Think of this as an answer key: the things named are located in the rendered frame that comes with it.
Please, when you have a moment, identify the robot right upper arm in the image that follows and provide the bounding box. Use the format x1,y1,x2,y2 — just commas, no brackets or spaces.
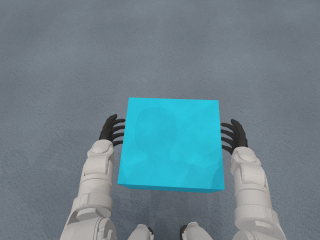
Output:
232,228,280,240

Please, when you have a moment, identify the carton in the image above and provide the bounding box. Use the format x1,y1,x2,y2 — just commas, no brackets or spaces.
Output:
117,97,225,193

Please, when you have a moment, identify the robot left upper arm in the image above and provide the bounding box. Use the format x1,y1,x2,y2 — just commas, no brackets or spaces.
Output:
60,216,117,240

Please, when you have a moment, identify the robot right forearm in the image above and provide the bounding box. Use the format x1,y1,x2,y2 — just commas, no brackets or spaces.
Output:
230,146,287,240

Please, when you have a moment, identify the robot left forearm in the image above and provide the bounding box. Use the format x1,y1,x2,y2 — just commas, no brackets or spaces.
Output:
60,139,115,240

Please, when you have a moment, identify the right robot thigh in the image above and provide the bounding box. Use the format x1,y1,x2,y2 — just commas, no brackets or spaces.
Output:
182,226,213,240

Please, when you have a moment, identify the robot left hand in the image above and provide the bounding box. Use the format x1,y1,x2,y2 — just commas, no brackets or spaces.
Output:
99,114,126,147

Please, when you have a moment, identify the robot right hand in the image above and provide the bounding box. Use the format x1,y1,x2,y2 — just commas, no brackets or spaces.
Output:
220,119,248,155

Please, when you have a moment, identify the robot thigh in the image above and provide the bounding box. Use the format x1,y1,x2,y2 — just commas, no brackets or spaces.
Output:
127,229,154,240
182,226,213,240

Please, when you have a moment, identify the left robot thigh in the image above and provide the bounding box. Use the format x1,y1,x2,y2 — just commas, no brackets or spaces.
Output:
127,229,154,240

